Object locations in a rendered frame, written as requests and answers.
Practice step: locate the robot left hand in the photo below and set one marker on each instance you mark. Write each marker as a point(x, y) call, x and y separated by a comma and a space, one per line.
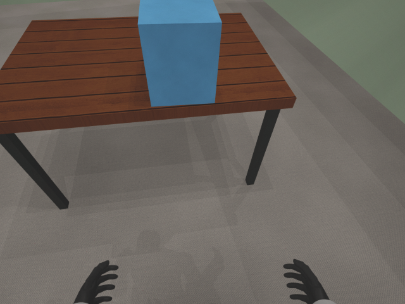
point(90, 288)

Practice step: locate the carton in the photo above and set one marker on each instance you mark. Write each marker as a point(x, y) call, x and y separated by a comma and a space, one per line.
point(180, 41)

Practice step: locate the robot right hand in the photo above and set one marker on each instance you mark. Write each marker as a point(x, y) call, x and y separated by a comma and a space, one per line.
point(311, 286)

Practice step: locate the table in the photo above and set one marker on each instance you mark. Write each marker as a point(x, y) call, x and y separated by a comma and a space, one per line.
point(90, 71)

